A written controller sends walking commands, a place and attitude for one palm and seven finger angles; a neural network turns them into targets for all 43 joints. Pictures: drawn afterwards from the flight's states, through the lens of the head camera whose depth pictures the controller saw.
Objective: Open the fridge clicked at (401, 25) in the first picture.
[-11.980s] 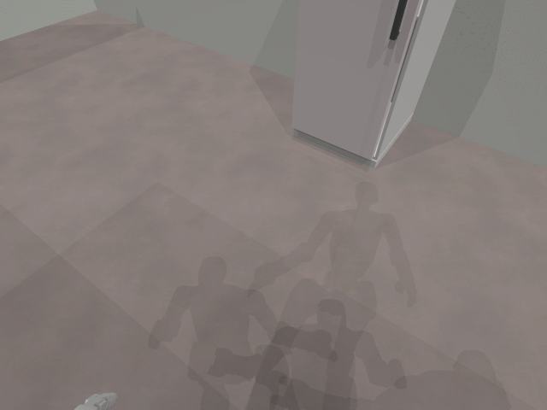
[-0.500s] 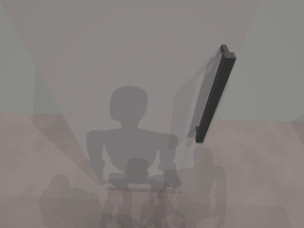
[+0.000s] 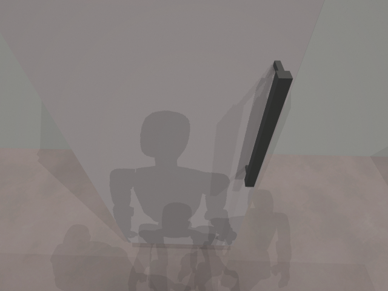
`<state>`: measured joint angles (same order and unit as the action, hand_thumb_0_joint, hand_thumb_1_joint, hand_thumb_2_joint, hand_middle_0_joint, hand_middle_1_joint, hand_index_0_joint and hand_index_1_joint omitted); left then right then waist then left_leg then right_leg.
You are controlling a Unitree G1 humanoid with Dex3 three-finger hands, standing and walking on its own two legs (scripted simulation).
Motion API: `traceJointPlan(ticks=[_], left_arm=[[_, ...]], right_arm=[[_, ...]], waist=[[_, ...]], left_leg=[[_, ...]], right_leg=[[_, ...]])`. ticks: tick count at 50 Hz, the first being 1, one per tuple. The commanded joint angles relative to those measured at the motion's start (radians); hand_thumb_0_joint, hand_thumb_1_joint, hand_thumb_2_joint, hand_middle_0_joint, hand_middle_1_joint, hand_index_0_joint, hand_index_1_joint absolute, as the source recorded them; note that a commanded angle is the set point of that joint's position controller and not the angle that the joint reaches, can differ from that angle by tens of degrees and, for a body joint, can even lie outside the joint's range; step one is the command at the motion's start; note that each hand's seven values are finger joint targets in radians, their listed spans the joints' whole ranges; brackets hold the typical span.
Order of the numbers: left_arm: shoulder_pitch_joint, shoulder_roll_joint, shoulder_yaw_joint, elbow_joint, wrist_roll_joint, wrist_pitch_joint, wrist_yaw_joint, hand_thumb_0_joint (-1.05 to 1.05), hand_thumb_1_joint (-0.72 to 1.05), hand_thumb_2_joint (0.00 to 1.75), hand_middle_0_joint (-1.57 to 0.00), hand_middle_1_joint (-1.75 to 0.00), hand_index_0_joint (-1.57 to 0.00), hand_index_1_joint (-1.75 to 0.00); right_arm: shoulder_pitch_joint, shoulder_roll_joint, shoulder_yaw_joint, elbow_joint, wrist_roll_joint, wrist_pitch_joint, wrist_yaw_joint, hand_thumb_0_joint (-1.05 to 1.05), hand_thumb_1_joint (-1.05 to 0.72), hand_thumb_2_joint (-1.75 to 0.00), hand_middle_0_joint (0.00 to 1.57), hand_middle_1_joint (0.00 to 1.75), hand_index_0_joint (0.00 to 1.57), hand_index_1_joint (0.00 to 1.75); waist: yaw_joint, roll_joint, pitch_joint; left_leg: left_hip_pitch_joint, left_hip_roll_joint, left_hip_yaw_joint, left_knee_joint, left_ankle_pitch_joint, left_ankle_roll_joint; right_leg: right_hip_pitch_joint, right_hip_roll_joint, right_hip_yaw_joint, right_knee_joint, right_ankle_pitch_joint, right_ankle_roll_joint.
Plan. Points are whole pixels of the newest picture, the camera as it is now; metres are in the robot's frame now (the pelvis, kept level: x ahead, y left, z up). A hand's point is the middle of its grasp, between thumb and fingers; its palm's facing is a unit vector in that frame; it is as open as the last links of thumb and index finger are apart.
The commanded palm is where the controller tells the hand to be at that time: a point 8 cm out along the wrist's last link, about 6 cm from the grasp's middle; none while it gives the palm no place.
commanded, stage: look again from close up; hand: right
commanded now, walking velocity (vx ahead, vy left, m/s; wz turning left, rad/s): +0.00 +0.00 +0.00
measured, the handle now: (260, 135) +0.41 -0.12 +0.11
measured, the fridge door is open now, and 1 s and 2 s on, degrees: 0 0 0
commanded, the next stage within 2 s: raise the hand to about handle height in 0.78 s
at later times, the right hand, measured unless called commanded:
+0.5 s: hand out of the picture +0.00 -0.18 -0.18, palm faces +0.02 +0.98 -0.19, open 7.4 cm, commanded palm none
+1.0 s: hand out of the picture +0.11 -0.20 -0.09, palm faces +0.25 +0.95 -0.18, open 7.5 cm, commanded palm +0.09 -0.24 -0.06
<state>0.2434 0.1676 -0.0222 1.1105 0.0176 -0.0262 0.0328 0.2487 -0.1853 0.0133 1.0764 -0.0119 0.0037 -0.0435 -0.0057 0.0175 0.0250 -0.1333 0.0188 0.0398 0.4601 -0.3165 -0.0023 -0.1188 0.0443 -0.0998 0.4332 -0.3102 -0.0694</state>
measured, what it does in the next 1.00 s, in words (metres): stands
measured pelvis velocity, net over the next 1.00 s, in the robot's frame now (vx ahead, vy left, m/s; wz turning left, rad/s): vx -0.02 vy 0.00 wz -0.04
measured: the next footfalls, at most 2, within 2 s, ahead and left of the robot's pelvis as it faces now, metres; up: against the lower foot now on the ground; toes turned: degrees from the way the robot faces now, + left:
none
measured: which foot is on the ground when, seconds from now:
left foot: down 0.00-1.00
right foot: down 0.00-1.00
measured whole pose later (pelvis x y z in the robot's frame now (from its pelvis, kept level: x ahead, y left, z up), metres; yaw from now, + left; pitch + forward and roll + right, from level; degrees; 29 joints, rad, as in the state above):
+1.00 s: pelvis -0.02 +0.00 +0.00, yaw -2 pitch +0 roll -1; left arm 0.35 0.17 -0.01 0.90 -0.02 -0.20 0.05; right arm 0.45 -0.19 -0.05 0.28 0.12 0.02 -0.08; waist 0.00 0.04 0.01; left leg -0.25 0.04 0.04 0.59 -0.32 0.02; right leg -0.18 0.08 -0.08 0.43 -0.27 -0.06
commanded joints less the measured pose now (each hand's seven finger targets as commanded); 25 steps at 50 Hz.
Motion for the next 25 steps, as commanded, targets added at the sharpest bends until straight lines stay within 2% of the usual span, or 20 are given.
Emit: traceJointPlan(ticks=[1,5,12,20,21,25], left_arm=[[0.050,0.123,0.022,-0.026,-0.005,-0.011,0.011,0.00,0.90,0.90,-0.20,-0.30,-0.20,-0.30],[0.054,0.125,0.021,-0.023,-0.005,-0.011,0.012,0.00,0.90,0.90,-0.20,-0.30,-0.20,-0.30],[0.058,0.119,0.022,-0.016,-0.007,-0.013,0.012,0.00,0.90,0.90,-0.20,-0.30,-0.20,-0.30],[0.061,0.112,0.021,-0.008,-0.007,-0.013,0.013,0.00,0.90,0.90,-0.20,-0.30,-0.20,-0.30],[0.063,0.106,0.022,-0.006,-0.007,-0.013,0.012,0.00,0.90,0.90,-0.20,-0.30,-0.20,-0.30],[0.061,0.110,0.022,-0.006,-0.007,-0.013,0.011,0.00,0.90,0.90,-0.20,-0.30,-0.20,-0.30]], right_arm=[[0.048,-0.102,-0.025,-0.042,-0.003,-0.016,-0.002,0.00,-0.90,-0.90,0.20,0.30,0.20,0.30],[0.043,-0.101,-0.025,-0.038,-0.001,-0.013,-0.001,0.00,-0.90,-0.90,0.20,0.30,0.20,0.30],[0.052,-0.102,-0.026,-0.035,-0.002,-0.016,-0.002,0.00,-0.90,-0.90,0.20,0.30,0.20,0.30],[0.052,-0.095,-0.024,-0.024,-0.001,-0.013,-0.001,0.00,-0.90,-0.90,0.20,0.30,0.20,0.30],[0.059,-0.093,-0.025,-0.024,-0.004,-0.015,-0.001,0.00,-0.90,-0.90,0.20,0.30,0.20,0.30],[0.053,-0.092,-0.023,-0.019,-0.002,-0.015,0.000,0.00,-0.90,-0.90,0.20,0.30,0.20,0.30]], waist=[[0.002,-0.013,0.007],[0.001,-0.021,0.009],[0.000,-0.008,0.011],[0.000,-0.031,0.028],[-0.002,-0.004,0.029],[0.003,-0.011,0.031]], left_leg=[[0.000,0.090,-0.074,-0.030,0.305,0.044],[-0.004,0.091,-0.073,-0.037,0.260,0.041],[0.004,0.097,-0.078,-0.042,0.292,0.045],[-0.011,0.094,-0.079,-0.053,0.243,0.042],[-0.004,0.095,-0.076,-0.055,0.267,0.042],[-0.011,0.097,-0.082,-0.062,0.245,0.043]], right_leg=[[-0.002,-0.162,0.143,-0.069,0.427,0.003],[-0.007,-0.164,0.145,-0.083,0.391,0.005],[-0.012,-0.160,0.144,-0.077,0.387,0.004],[-0.017,-0.162,0.148,-0.094,0.357,0.004],[-0.018,-0.161,0.144,-0.088,0.362,0.002],[-0.024,-0.160,0.150,-0.101,0.320,0.007]])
